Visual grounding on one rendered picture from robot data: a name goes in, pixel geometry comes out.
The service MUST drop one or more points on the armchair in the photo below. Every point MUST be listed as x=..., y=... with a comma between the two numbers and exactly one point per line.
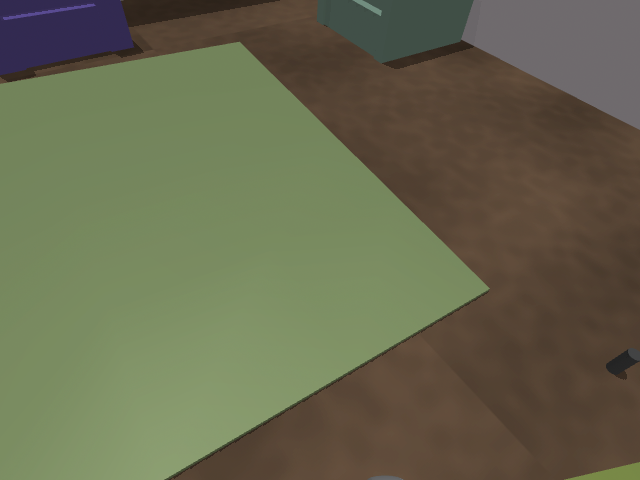
x=393, y=29
x=39, y=32

